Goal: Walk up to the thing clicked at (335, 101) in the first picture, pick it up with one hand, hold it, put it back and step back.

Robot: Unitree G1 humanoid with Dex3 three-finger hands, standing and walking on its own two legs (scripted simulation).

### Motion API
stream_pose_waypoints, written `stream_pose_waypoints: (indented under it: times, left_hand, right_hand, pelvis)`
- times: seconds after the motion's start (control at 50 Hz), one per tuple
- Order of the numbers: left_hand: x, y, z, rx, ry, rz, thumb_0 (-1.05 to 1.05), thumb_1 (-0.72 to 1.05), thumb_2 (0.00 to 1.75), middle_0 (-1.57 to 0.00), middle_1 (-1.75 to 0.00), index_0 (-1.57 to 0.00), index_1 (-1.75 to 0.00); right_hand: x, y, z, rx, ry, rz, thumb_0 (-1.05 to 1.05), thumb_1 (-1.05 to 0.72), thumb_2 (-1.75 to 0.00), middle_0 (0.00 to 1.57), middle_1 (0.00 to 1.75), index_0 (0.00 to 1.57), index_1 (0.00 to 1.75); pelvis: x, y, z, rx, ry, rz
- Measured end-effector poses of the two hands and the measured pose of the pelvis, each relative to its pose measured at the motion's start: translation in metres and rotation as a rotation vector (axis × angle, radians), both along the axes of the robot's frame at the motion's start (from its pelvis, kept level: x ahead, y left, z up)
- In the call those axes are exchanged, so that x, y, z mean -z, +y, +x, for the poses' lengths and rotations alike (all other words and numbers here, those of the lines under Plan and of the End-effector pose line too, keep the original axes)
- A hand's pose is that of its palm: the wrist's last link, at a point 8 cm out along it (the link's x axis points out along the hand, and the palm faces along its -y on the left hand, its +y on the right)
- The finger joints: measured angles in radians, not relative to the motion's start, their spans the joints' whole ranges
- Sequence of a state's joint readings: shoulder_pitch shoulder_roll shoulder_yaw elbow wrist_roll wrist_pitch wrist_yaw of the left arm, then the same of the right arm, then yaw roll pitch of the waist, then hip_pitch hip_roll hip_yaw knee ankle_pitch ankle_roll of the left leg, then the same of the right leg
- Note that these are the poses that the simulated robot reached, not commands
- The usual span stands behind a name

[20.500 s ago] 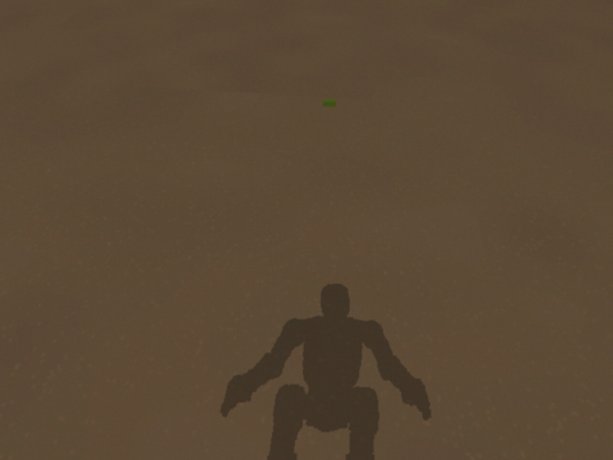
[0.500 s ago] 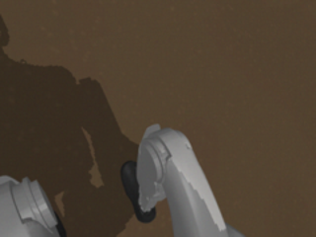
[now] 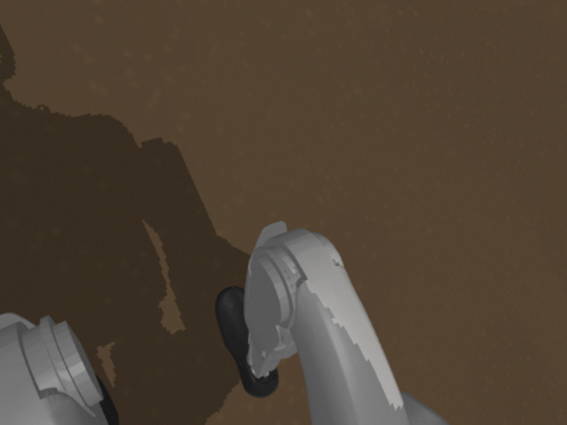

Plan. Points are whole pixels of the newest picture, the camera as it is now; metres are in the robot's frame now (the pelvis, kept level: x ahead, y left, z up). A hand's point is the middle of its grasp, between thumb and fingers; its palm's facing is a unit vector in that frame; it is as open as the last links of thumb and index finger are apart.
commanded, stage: close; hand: left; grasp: from above
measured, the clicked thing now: out of the picture +0.46 +0.33 -0.29
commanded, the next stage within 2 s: settle in 0.22 s
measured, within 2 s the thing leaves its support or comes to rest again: leaves its support in 0.66 s
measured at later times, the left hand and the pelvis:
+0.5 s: hand out of the picture +0.45 +0.32 -0.26, palm faces -0.42 -0.18 -0.89, open 6.5 cm; pelvis +0.00 +0.00 +0.00, yaw +0 degrees
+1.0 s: hand out of the picture +0.44 +0.34 -0.18, palm faces -0.40 -0.16 -0.90, open 6.4 cm; pelvis +0.01 +0.00 +0.01, yaw +4 degrees
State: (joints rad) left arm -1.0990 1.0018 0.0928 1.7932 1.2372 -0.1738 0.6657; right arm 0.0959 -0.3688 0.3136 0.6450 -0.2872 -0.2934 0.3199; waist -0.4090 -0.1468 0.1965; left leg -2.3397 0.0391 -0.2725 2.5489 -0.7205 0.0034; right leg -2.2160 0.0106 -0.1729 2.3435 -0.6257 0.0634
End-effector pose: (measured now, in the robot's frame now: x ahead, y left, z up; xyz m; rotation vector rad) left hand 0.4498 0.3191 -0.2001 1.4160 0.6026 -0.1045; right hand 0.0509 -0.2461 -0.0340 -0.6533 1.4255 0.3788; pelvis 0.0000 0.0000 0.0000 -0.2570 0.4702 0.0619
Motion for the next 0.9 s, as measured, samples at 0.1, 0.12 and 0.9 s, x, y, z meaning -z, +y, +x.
stream_pose_waypoints:
  times: [0.1,0.12,0.9]
  left_hand:
    - [-0.001,0.000,0.000,-0.003,0.001,-0.001,0.01,0.50,0.18,-0.85,-0.25,-0.93,-0.25]
    - [-0.001,0.000,0.001,-0.004,0.001,-0.004,0.01,0.51,0.18,-0.86,-0.25,-0.94,-0.24]
    - [-0.058,0.019,0.002,-0.015,-0.045,0.022,0.01,0.52,0.00,-1.07,-0.03,-1.12,0.00]
  right_hand:
    - [0.000,0.000,-0.003,0.008,-0.001,-0.005,0.00,-0.90,-0.90,0.20,0.30,0.20,0.30]
    - [0.000,0.000,-0.003,0.008,0.000,-0.006,0.00,-0.90,-0.90,0.20,0.30,0.20,0.30]
    - [0.013,-0.013,0.010,0.149,-0.035,-0.005,0.00,-0.92,-0.90,0.20,0.30,0.20,0.30]
  pelvis:
    - [0.000,0.000,-0.001,0.001,-0.003,0.000]
    - [0.000,0.000,-0.001,0.000,-0.003,0.000]
    - [-0.004,-0.002,0.008,-0.023,0.086,0.033]
